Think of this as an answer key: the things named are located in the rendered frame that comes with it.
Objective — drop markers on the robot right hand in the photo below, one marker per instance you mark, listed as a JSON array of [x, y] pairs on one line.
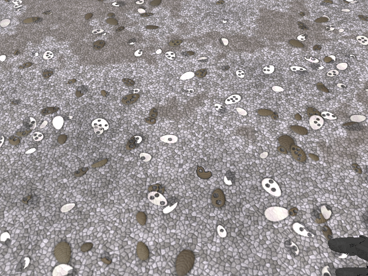
[[352, 246]]

